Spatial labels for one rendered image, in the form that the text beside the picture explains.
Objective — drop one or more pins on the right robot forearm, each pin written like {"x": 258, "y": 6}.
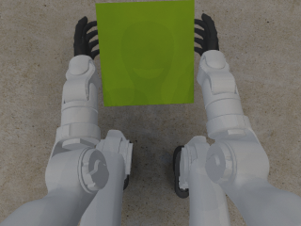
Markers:
{"x": 226, "y": 119}

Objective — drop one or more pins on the right robot hand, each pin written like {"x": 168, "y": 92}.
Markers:
{"x": 209, "y": 39}

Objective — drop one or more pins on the left robot forearm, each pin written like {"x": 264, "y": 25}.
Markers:
{"x": 79, "y": 108}

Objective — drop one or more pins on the carton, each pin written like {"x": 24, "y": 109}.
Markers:
{"x": 147, "y": 52}

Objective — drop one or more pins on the robot right foot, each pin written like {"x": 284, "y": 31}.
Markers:
{"x": 181, "y": 192}

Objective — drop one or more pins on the right robot upper arm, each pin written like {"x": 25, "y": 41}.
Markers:
{"x": 241, "y": 168}

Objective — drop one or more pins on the robot right thigh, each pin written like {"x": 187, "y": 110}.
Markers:
{"x": 208, "y": 204}

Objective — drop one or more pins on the left robot upper arm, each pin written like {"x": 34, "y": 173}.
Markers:
{"x": 73, "y": 179}

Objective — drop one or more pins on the left robot hand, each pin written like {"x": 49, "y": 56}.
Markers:
{"x": 81, "y": 45}

